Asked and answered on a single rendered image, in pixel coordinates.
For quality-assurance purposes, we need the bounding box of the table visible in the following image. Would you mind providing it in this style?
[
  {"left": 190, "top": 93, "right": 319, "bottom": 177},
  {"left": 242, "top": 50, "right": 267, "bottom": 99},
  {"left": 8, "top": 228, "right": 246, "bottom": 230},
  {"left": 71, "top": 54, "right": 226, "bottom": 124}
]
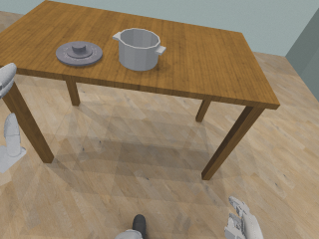
[{"left": 0, "top": 0, "right": 280, "bottom": 181}]

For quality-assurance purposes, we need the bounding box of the left robot foot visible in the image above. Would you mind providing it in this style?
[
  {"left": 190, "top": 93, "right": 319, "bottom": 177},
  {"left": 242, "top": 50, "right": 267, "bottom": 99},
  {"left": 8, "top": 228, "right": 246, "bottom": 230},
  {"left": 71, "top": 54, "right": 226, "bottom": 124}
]
[{"left": 132, "top": 214, "right": 147, "bottom": 239}]

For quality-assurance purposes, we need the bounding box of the right robot hand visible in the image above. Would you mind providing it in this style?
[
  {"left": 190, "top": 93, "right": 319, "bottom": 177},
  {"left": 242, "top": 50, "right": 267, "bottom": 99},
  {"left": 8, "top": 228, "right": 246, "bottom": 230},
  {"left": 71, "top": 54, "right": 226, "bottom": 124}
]
[{"left": 224, "top": 196, "right": 264, "bottom": 239}]

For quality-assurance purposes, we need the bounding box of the lid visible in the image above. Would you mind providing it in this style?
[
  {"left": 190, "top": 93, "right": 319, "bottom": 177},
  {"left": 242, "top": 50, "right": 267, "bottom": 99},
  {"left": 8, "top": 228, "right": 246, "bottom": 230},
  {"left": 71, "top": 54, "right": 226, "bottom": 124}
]
[{"left": 56, "top": 41, "right": 103, "bottom": 67}]

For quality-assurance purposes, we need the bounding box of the knob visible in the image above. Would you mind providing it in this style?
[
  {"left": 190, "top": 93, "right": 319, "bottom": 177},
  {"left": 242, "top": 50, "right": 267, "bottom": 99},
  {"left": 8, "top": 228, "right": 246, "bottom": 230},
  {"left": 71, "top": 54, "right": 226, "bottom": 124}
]
[{"left": 72, "top": 42, "right": 86, "bottom": 53}]

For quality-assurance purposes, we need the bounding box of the pot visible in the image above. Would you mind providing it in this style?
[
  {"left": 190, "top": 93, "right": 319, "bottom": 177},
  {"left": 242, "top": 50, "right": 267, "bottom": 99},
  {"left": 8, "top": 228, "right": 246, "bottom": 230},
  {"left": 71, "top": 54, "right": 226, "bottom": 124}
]
[{"left": 112, "top": 28, "right": 166, "bottom": 72}]

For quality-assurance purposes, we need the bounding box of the left robot hand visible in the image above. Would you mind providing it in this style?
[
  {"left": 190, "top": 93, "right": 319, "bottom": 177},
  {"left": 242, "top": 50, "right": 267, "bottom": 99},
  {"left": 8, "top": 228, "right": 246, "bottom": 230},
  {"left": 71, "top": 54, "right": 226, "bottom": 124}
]
[{"left": 0, "top": 63, "right": 27, "bottom": 173}]

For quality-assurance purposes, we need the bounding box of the left robot shin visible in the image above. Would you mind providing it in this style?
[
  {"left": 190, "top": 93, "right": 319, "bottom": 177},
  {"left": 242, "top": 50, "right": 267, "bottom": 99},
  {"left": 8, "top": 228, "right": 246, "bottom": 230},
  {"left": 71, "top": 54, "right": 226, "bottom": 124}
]
[{"left": 125, "top": 229, "right": 143, "bottom": 238}]

